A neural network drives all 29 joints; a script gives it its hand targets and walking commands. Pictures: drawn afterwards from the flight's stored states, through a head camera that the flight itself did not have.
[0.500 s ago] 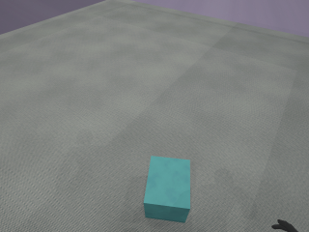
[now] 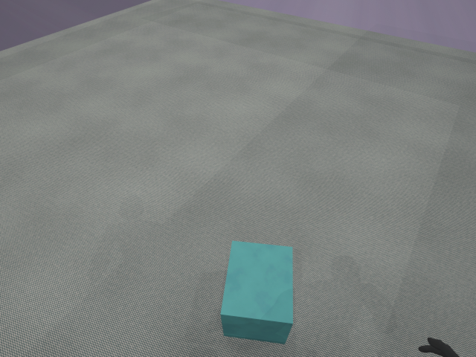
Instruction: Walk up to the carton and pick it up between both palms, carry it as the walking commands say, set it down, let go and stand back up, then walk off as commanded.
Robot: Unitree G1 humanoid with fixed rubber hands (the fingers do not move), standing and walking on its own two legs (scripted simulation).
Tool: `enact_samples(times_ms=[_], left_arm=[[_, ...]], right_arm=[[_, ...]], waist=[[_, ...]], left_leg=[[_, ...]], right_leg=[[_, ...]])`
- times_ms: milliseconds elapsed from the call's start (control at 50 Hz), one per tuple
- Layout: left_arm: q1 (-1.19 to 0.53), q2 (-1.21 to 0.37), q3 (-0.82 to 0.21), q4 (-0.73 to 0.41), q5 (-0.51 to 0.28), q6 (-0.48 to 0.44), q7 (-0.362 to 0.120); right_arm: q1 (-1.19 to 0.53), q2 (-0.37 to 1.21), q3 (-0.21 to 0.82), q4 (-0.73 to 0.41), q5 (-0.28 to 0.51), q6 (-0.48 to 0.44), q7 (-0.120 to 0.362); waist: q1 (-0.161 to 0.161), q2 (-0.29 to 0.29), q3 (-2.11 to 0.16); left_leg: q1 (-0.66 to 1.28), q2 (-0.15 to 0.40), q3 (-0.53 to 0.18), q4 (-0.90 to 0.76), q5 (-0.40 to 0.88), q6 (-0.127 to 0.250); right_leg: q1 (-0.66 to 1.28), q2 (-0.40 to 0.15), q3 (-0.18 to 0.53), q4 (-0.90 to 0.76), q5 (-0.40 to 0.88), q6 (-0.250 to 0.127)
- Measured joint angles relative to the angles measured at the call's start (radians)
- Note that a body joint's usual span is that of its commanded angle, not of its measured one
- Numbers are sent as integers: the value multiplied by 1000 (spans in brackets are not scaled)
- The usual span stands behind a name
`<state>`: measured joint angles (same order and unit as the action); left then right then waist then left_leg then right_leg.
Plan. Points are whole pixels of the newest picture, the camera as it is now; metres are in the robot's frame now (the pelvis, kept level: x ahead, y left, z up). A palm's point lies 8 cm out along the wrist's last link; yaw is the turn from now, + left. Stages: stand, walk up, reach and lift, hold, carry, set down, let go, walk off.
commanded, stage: walk up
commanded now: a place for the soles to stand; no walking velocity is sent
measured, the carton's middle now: (258, 291) +0.51 -0.05 -0.63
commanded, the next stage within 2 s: reach and lift in 1.52 s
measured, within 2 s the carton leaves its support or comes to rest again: neither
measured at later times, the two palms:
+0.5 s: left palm out of the picture +0.09 +0.34 -0.07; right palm out of the picture +0.11 -0.34 -0.06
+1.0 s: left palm out of the picture +0.08 +0.34 -0.08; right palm out of the picture +0.11 -0.33 -0.06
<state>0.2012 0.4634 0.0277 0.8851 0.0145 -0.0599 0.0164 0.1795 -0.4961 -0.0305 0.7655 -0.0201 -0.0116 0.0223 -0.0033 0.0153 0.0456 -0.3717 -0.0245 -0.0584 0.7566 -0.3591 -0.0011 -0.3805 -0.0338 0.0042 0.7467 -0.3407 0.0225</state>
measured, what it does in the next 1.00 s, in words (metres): stands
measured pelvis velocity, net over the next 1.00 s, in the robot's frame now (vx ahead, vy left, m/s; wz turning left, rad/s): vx -0.02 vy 0.01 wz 0.00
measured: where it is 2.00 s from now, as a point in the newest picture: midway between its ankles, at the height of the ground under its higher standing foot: outside the picture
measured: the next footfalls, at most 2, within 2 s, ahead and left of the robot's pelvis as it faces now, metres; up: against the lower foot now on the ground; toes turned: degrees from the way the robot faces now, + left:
none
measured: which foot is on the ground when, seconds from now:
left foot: down 0.00-1.00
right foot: down 0.00-1.00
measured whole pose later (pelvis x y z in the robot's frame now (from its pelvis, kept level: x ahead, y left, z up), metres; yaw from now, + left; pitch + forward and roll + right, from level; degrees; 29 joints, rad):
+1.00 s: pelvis -0.02 +0.01 +0.00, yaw +0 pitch -2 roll +0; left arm 0.17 0.46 0.03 0.92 0.01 -0.04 0.01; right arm 0.18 -0.50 -0.03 0.77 -0.02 0.01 0.02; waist 0.00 0.01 0.03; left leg -0.37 -0.02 -0.06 0.72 -0.31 0.00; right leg -0.37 -0.03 0.00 0.69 -0.28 0.02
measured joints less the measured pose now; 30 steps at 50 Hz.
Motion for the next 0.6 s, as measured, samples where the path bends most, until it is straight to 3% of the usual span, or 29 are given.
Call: enact_samples(times_ms=[600], left_arm=[[-27,0,-2,12,0,18,-3]], right_arm=[[-1,0,0,0,0,14,0]], waist=[[0,0,-14]], left_leg=[[0,0,0,-17,40,4]], right_leg=[[1,0,0,-19,41,0]])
